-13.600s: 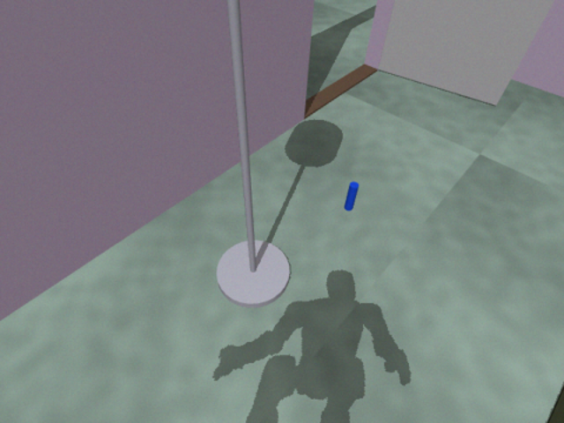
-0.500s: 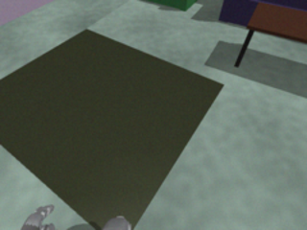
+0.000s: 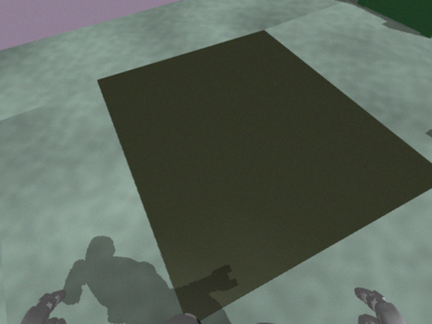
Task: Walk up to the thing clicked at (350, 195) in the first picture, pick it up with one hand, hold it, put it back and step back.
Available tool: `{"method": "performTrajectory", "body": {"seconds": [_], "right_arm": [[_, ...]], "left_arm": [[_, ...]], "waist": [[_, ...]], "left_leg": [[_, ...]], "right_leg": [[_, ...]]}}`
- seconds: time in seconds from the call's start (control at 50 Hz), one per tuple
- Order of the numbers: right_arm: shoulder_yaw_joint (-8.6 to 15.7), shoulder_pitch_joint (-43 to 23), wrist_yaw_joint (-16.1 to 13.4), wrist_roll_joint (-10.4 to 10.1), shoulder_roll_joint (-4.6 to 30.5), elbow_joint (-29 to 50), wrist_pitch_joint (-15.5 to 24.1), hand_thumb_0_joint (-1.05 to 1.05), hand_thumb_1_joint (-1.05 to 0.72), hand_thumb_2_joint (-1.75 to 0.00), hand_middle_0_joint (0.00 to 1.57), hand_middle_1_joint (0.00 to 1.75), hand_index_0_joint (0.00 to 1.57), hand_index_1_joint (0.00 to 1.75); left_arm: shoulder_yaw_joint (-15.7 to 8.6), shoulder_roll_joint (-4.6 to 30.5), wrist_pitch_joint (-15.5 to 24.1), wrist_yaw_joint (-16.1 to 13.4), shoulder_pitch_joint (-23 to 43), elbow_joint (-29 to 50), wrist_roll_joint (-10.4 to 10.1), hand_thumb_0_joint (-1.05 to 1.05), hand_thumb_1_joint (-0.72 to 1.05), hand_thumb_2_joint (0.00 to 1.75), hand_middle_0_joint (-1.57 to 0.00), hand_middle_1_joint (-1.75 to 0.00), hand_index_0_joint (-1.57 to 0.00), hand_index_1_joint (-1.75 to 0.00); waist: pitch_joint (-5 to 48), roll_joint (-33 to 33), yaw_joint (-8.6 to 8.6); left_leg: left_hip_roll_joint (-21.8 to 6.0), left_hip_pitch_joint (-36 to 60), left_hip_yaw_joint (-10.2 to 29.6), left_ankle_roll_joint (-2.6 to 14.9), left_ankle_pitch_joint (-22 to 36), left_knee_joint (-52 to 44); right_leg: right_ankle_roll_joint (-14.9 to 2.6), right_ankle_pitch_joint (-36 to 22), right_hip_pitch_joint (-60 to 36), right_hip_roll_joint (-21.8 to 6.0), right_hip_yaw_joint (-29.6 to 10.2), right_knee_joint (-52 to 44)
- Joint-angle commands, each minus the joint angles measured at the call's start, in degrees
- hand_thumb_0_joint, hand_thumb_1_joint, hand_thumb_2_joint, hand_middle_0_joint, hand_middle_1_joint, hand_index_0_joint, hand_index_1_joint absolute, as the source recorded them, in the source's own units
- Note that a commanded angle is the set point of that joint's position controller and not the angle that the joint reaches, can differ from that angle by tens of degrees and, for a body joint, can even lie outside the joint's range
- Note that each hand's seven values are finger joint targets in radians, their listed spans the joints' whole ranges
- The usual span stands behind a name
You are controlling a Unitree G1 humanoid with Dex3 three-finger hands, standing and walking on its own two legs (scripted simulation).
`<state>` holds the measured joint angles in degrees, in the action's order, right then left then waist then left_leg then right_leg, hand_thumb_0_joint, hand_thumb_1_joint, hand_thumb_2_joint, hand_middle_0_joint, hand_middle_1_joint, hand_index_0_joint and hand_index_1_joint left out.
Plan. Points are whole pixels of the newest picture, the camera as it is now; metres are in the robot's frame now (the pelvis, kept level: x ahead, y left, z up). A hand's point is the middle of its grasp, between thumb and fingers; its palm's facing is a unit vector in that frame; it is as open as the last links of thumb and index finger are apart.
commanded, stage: walk up
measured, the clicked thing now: out of the picture +0.43 +1.41 -0.68
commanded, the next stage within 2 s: none
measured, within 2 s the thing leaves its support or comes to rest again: neither
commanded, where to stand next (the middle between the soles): +0.11 +0.10 m, yaw +67 degrees
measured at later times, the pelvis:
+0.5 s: pelvis +0.01 -0.01 +0.01, yaw +25 degrees
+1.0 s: pelvis +0.07 +0.04 -0.01, yaw +46 degrees
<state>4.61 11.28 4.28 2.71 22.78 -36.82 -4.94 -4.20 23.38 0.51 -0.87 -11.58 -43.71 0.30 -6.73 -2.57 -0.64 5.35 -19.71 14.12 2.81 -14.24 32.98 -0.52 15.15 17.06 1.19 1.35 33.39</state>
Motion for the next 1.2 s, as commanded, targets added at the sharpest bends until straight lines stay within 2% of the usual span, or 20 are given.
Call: {"method": "performTrajectory", "body": {"seconds": [0.0,0.02,0.08,0.12,0.38,0.48,0.54,0.56,0.58,0.6,0.62,0.68,0.84,0.92,0.94,0.96,0.98,1.0,1.08,1.18], "right_arm": [[3.9,1.3,-1.0,0.6,10.4,6.5,0.9,0.0,-0.9,-0.9,0.2,0.3,0.2,0.3],[4.9,4.4,-0.7,0.1,13.3,4.9,0.5,0.0,-0.9,-0.9,0.2,0.3,0.2,0.3],[4.9,2.6,1.4,0.0,12.5,2.3,0.7,0.0,-0.9,-0.9,0.2,0.3,0.2,0.3],[3.9,4.5,2.2,-0.3,10.5,1.8,1.2,0.0,-0.9,-0.9,0.2,0.3,0.2,0.3],[3.9,-2.6,1.9,-0.8,11.8,2.0,1.3,0.0,-0.9,-0.9,0.2,0.3,0.2,0.3],[4.4,0.5,1.1,-1.0,11.3,0.9,2.0,0.0,-0.9,-0.9,0.2,0.3,0.2,0.3],[5.6,10.7,-0.3,-1.2,12.6,-2.1,3.1,0.0,-0.9,-0.9,0.2,0.3,0.2,0.3],[6.8,14.7,-1.3,-1.3,16.4,-2.9,3.3,0.0,-0.9,-0.9,0.2,0.3,0.2,0.3],[7.6,13.7,-2.3,-1.0,21.7,-1.8,3.6,0.0,-0.9,-0.9,0.2,0.3,0.2,0.3],[6.8,9.8,-2.5,-1.5,21.4,-0.5,4.1,0.0,-0.9,-0.9,0.2,0.3,0.2,0.3],[6.7,8.5,-2.5,-2.1,21.5,-1.0,3.6,0.0,-0.9,-0.9,0.2,0.3,0.2,0.3],[3.8,2.5,-3.6,-2.8,15.8,1.1,4.7,0.0,-0.9,-0.9,0.2,0.3,0.2,0.3],[3.7,9.1,-4.5,-0.7,15.3,1.7,6.9,0.0,-0.9,-0.9,0.2,0.3,0.2,0.3],[3.4,5.4,-4.8,-2.0,13.9,4.1,6.0,0.0,-0.9,-0.9,0.2,0.3,0.2,0.3],[2.4,4.5,-5.0,-3.1,11.0,4.6,5.9,0.0,-0.9,-0.9,0.2,0.3,0.2,0.3],[1.6,4.4,-5.3,-3.3,8.6,5.9,5.8,0.0,-0.9,-0.9,0.2,0.3,0.2,0.3],[2.3,8.7,-6.2,-2.4,10.6,4.0,4.8,0.0,-0.9,-0.9,0.2,0.3,0.2,0.3],[2.9,10.8,-6.6,-1.9,12.8,2.4,4.2,0.0,-0.9,-0.9,0.2,0.3,0.2,0.3],[3.8,9.9,-4.5,-1.5,12.4,-0.4,3.9,0.0,-0.9,-0.9,0.2,0.3,0.2,0.3],[3.1,8.6,-3.9,-2.0,11.6,-2.7,4.2,0.0,-0.9,-0.9,0.2,0.3,0.2,0.3]], "left_arm": [[-6.1,18.9,1.4,-2.3,-1.7,4.4,1.5,0.0,0.9,0.9,-0.2,-0.3,-0.2,-0.3],[-6.2,18.4,1.6,-2.2,3.7,5.6,1.8,0.0,0.9,0.9,-0.2,-0.3,-0.2,-0.3],[-4.7,13.1,3.1,-2.6,2.9,4.0,1.9,0.0,0.9,0.9,-0.2,-0.3,-0.2,-0.3],[-5.1,13.0,3.5,-2.4,0.4,3.1,1.8,0.0,0.9,0.9,-0.2,-0.3,-0.2,-0.3],[-7.2,17.1,3.9,0.6,-7.4,5.1,3.1,0.0,0.9,0.9,-0.2,-0.3,-0.2,-0.3],[-6.9,19.9,3.4,1.9,-4.1,5.6,2.4,0.0,0.9,0.9,-0.2,-0.3,-0.2,-0.3],[-5.1,16.2,2.7,2.4,-1.7,6.5,1.8,0.0,0.9,0.9,-0.2,-0.3,-0.2,-0.3],[-3.5,12.2,2.5,2.4,-3.5,6.8,1.3,0.0,0.9,0.9,-0.2,-0.3,-0.2,-0.3],[-1.8,7.3,2.1,2.7,-5.5,8.0,1.4,0.0,0.9,0.9,-0.2,-0.3,-0.2,-0.3],[-2.8,12.2,1.8,2.7,-1.8,8.2,1.6,0.0,0.9,0.9,-0.2,-0.3,-0.2,-0.3],[-3.3,15.6,1.8,2.7,1.8,8.0,1.8,0.0,0.9,0.9,-0.2,-0.3,-0.2,-0.3],[-3.1,14.2,2.1,3.0,-7.9,3.1,0.8,0.0,0.9,0.9,-0.2,-0.3,-0.2,-0.3],[-2.0,11.0,2.4,0.0,-1.8,5.1,-0.4,0.0,0.9,0.9,-0.2,-0.3,-0.2,-0.3],[-2.4,10.5,2.9,-0.4,-4.8,3.9,-0.5,0.0,0.9,0.9,-0.2,-0.3,-0.2,-0.3],[-3.2,13.3,3.1,-0.7,-7.9,3.7,0.1,0.0,0.9,0.9,-0.2,-0.3,-0.2,-0.3],[-4.3,18.2,2.9,-1.0,-9.8,3.9,0.7,0.0,0.9,0.9,-0.2,-0.3,-0.2,-0.3],[-4.8,19.2,2.3,-0.7,-5.4,4.6,0.4,0.0,0.9,0.9,-0.2,-0.3,-0.2,-0.3],[-5.0,19.8,2.0,-0.9,0.5,6.0,0.6,0.0,0.9,0.9,-0.2,-0.3,-0.2,-0.3],[-3.2,14.0,1.5,-0.8,3.1,5.3,0.8,0.0,0.9,0.9,-0.2,-0.3,-0.2,-0.3],[-4.1,14.1,0.5,0.3,3.5,6.3,2.3,0.0,0.9,0.9,-0.2,-0.3,-0.2,-0.3]], "waist": [[8.2,11.8,-1.18],[6.8,10.4,1.62],[2.8,8.0,1.52],[4.4,10.0,0.22],[3.8,9.1,-5.61],[8.3,5.6,-1.37],[11.7,-1.5,4.77],[10.7,-12.1,7.5],[6.7,-24.7,5.39],[8.0,-14.1,5.1],[5.5,-9.4,5.01],[3.9,-5.7,-0.51],[6.3,-6.6,2.2],[12.0,-1.8,-1.3],[14.7,3.8,-3.88],[17.9,15.9,-5.48],[16.2,18.1,-2.17],[15.9,20.2,-0.92],[7.1,13.9,0.51],[7.1,18.7,-1.33]], "left_leg": [[-2.5,-17.4,-3.7,-4.36,-13.3,22.7],[-5.0,-14.9,-4.1,-3.88,-10.9,25.5],[-5.7,-12.1,-5.4,-3.4,-0.4,27.7],[-6.0,-12.9,-7.5,-3.11,2.9,27.0],[-13.0,-14.7,-14.4,-3.13,-3.0,14.7],[-12.6,-7.8,-15.4,-2.15,-9.6,10.3],[-6.7,11.4,-17.8,0.61,-6.0,-2.9],[-7.0,18.3,-10.1,4.03,-8.5,-7.8],[-17.9,21.4,13.9,8.71,-6.9,-13.2],[-23.8,13.5,30.2,14.7,-10.1,-17.0],[-24.5,6.4,29.3,15.94,-18.7,-20.7],[-14.1,10.6,5.6,9.62,2.5,-10.4],[-11.9,6.9,6.7,10.04,47.9,-0.6],[-7.3,-1.1,5.8,5.13,33.6,8.1],[-4.2,-5.4,2.9,1.5,24.4,14.5],[1.4,-15.3,-5.3,-1.82,4.6,26.6],[1.4,-15.6,-8.0,-2.88,-22.8,33.9],[-2.7,-19.5,-7.7,-2.81,-23.4,39.2],[-2.5,-11.7,-9.6,-4.06,-9.9,40.8],[-4.5,-12.5,-14.6,-5.69,-9.3,25.1]], "right_leg": [[-7.78,12.7,-10.4,-29.8,-26.9,-23.7],[-9.24,19.1,-5.5,-29.7,-25.7,-24.8],[-0.24,9.1,-4.0,-17.8,-9.4,-21.9],[2.43,-1.6,-9.6,-16.1,-3.0,-19.5],[-3.59,8.0,-18.5,-24.2,2.5,-20.7],[-9.95,-2.8,-16.0,-26.6,7.4,-10.2],[-5.1,-8.8,-3.7,-22.0,14.2,8.5],[-1.5,-0.1,6.9,-15.9,16.0,22.9],[2.13,22.5,25.4,-6.6,14.8,35.4],[2.09,23.0,22.3,-5.7,3.3,34.2],[1.7,20.6,18.4,-7.8,0.1,33.7],[1.18,11.3,19.7,-10.0,-1.1,28.2],[-0.35,6.9,10.7,-5.4,1.7,15.7],[-2.88,-6.7,-6.5,-2.8,0.6,0.2],[-5.07,-12.5,-13.8,-8.3,-5.7,-4.2],[-9.57,-20.6,-22.1,-23.8,-20.1,-7.6],[-14.69,-28.3,-17.7,-32.5,-27.0,-8.6],[-19.58,-25.5,-19.0,-36.1,-32.3,-8.5],[-10.05,-12.7,-2.3,-18.6,-6.6,-7.4],[-10.9,7.9,-6.0,-17.6,-0.6,-9.4]]}}
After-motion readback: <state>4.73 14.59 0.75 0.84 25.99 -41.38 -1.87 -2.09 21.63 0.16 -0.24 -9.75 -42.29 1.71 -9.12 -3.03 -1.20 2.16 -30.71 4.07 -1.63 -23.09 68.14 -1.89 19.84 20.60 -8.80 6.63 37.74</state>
